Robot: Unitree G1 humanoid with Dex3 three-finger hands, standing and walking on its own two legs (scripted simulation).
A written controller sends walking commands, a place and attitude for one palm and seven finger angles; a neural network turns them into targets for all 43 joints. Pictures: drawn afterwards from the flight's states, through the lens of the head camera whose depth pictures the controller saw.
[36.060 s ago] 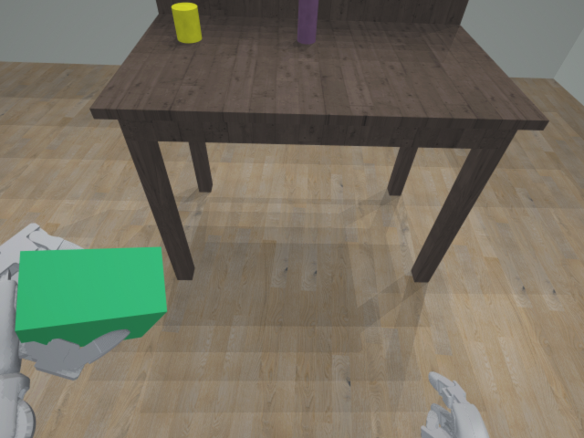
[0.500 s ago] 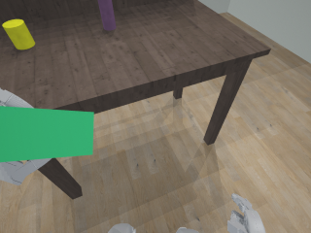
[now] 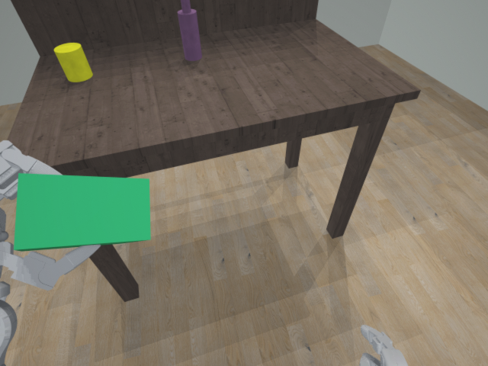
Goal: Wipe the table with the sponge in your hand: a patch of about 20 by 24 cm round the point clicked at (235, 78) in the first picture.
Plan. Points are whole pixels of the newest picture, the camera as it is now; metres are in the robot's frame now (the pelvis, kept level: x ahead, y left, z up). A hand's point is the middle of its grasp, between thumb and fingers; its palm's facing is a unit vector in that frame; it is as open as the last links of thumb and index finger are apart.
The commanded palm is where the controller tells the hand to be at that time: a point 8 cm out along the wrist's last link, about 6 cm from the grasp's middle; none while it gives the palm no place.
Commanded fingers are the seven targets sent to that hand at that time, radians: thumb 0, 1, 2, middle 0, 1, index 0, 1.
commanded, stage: stop stepping back and stand still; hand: left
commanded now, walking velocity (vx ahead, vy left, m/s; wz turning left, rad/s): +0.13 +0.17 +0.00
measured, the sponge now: (99, 216) +0.24 +0.18 +0.21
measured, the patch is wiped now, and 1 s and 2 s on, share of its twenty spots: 0.95 0.95 0.95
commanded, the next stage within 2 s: stand and wait in 0.12 s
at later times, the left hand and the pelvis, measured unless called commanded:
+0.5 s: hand (62, 193) +0.26 +0.21 +0.23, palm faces +0.41 -0.81 -0.42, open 10.1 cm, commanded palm +0.20 +0.27 +0.25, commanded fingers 0.00 0.10 1.30 -1.20 -1.60 -1.20 -1.60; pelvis +0.04 -0.01 +0.01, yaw +0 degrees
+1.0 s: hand (4, 191) +0.25 +0.28 +0.24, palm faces +0.45 -0.81 -0.38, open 10.1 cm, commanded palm +0.20 +0.32 +0.25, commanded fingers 0.00 0.10 1.30 -1.20 -1.60 -1.20 -1.60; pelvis +0.04 +0.04 +0.01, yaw -1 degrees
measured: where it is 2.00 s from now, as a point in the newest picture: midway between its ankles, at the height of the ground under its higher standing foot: outside the picture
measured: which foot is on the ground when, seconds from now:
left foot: up 0.00-0.10, down 0.12-1.00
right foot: down 0.00-1.00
